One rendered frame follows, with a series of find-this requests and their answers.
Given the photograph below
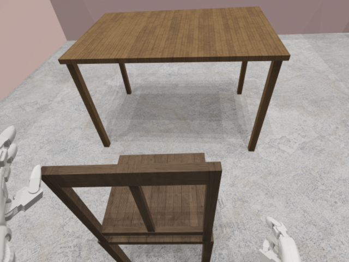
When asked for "left robot forearm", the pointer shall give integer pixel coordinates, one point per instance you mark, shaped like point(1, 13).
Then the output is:
point(7, 253)

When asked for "table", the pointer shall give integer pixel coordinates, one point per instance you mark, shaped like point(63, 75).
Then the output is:
point(239, 34)

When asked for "chair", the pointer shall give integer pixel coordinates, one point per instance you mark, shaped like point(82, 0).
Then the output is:
point(155, 199)

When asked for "robot right hand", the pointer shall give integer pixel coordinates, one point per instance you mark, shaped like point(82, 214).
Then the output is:
point(285, 248)

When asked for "robot left hand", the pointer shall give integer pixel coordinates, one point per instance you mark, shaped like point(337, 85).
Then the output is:
point(27, 196)

